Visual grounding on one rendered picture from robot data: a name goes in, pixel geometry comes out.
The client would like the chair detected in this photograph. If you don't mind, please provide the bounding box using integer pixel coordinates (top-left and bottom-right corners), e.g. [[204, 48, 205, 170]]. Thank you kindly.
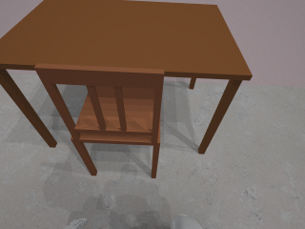
[[34, 63, 165, 178]]

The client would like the table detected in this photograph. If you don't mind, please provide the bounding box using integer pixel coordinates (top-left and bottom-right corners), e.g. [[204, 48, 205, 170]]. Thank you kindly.
[[0, 0, 253, 155]]

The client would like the left robot hand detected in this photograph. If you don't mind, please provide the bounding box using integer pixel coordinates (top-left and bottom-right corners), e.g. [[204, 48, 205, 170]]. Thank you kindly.
[[64, 218, 88, 229]]

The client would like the right robot thigh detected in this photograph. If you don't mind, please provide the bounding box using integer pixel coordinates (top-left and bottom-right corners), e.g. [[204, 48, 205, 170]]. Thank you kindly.
[[171, 217, 202, 229]]

